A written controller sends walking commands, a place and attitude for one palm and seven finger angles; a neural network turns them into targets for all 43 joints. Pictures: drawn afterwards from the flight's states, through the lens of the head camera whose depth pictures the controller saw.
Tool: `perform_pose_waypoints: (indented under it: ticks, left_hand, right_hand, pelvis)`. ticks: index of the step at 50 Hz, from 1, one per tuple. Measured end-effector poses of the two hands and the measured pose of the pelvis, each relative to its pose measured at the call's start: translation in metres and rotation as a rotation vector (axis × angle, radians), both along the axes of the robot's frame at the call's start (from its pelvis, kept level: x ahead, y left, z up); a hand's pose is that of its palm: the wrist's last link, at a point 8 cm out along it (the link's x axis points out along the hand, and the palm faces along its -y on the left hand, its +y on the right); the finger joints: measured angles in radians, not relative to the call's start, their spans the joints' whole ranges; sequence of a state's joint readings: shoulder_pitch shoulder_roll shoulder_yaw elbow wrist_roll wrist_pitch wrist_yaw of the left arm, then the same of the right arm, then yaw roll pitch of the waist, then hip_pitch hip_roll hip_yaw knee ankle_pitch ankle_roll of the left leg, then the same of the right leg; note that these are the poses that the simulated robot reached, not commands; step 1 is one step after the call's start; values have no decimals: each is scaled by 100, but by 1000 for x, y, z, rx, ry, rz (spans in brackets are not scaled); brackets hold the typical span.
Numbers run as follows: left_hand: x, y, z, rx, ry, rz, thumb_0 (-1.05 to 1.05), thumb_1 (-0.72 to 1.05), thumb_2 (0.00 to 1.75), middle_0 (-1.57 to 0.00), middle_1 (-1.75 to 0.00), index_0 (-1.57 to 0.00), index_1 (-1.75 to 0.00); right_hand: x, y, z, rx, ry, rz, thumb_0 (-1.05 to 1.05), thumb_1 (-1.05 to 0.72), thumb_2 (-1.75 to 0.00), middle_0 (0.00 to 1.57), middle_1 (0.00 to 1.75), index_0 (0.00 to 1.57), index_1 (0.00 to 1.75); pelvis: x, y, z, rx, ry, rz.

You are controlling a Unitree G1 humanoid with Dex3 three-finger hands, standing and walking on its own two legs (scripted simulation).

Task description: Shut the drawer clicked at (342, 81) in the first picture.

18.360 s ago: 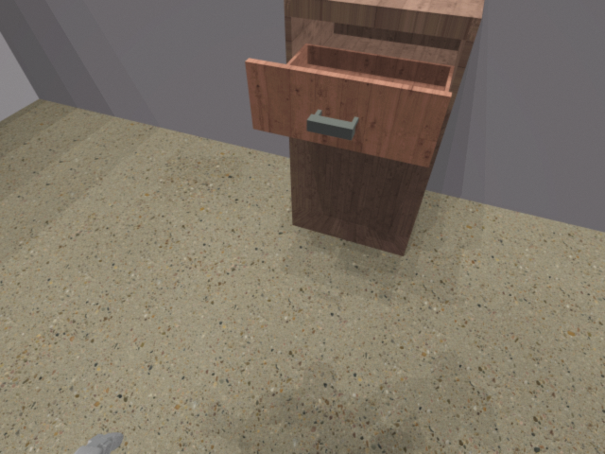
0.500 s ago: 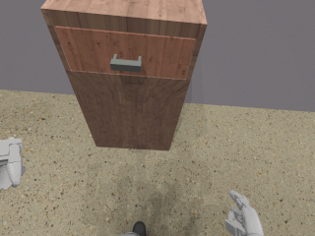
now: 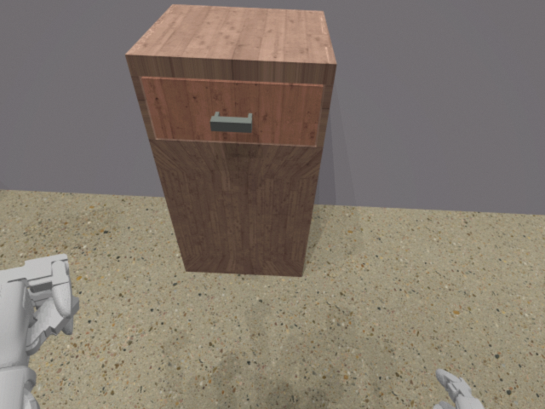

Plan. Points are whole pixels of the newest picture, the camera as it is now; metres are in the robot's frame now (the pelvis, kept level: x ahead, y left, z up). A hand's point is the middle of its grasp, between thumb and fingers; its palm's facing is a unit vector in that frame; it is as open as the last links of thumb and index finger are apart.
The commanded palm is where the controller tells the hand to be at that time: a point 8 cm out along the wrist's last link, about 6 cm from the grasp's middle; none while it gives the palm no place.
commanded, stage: stop stepping back and stand still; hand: left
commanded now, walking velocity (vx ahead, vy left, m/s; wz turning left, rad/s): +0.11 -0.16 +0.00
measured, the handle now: (232, 119) +0.80 +0.15 +0.02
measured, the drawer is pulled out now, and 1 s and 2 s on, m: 0.00 0.00 0.00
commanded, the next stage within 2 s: let the arm hang, fingers relaxed in 0.68 s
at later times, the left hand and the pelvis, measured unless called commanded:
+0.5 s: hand out of the picture +0.11 +0.27 +0.16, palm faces +0.41 -0.84 -0.34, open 3.3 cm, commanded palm +0.04 +0.32 +0.18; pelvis -0.08 +0.03 -0.01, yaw +2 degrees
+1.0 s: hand out of the picture +0.05 +0.20 -0.14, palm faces +0.05 -0.97 -0.22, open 3.1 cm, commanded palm none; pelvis -0.07 +0.02 -0.02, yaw +2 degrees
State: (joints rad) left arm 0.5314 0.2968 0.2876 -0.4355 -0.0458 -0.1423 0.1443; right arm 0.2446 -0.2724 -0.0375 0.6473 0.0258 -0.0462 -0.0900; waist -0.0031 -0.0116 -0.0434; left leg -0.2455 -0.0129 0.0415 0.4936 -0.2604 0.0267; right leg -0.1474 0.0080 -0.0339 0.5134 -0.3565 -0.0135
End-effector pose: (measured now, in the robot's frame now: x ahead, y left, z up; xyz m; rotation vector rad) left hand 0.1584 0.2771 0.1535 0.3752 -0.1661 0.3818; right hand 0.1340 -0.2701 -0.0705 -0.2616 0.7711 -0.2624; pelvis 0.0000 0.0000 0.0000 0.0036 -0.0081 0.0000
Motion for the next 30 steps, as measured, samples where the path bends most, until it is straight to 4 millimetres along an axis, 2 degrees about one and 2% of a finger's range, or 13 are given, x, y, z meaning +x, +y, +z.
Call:
perform_pose_waypoints:
  ticks: [2,5,8,10,13,17,21,24,30]
  left_hand:
    - [-7,-4,5,9,-25,-54,2,89,90,-141,-160,-141,-159]
    - [-24,-6,27,118,-70,-130,2,89,90,-141,-160,-140,-159]
    - [-45,-1,49,220,-108,-139,2,89,90,-141,-160,-141,-159]
    - [-60,4,55,262,-103,-111,2,89,90,-141,-160,-141,-159]
    - [-81,11,50,260,-55,-58,2,89,90,-141,-160,-141,-159]
    - [-102,20,29,156,-21,5,1,89,90,-141,-160,-141,-159]
    - [-103,28,10,62,-32,27,2,89,90,-141,-160,-141,-159]
    - [-94,34,9,56,-101,-11,2,89,90,-141,-160,-141,-159]
    - [-84,33,51,219,-201,-109,2,89,90,-141,-160,-141,-159]
  right_hand:
    - [-6,7,10,-9,-27,18,1,-91,-90,20,30,20,30]
    - [-16,22,22,8,-107,43,1,-91,-90,20,30,20,30]
    - [-27,37,23,53,-145,66,1,-91,-90,20,30,20,30]
    - [-34,45,17,87,-144,76,1,-91,-90,20,30,20,30]
    - [-46,53,3,116,-92,93,1,-91,-90,20,30,21,30]
    - [-67,56,-7,101,6,110,1,-90,-90,21,30,21,30]
    - [-81,57,-6,42,36,97,1,-90,-90,21,30,21,30]
    - [-83,57,-7,-17,1,87,1,-90,-90,21,30,21,30]
    - [-88,76,2,52,-45,72,1,-91,-90,20,30,21,30]
  pelvis:
    - [-13,3,1,9,-20,-17]
    - [-31,4,2,12,-31,-24]
    - [-46,4,3,-2,-30,-14]
    - [-54,4,2,-7,-22,-9]
    - [-66,5,1,-27,-15,7]
    - [-76,10,3,0,-22,-1]
    - [-78,20,2,-6,-17,16]
    - [-81,31,-10,-29,-20,27]
    - [-88,33,-3,-11,-40,17]
